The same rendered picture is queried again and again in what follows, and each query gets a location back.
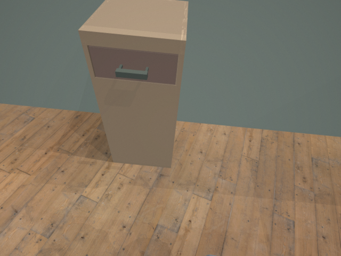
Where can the handle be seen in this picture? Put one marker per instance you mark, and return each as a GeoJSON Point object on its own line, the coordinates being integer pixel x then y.
{"type": "Point", "coordinates": [134, 74]}

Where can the drawer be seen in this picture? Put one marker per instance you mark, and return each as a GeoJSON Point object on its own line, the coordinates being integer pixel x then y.
{"type": "Point", "coordinates": [162, 66]}

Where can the cabinet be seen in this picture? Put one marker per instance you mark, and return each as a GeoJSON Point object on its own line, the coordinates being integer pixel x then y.
{"type": "Point", "coordinates": [139, 118]}

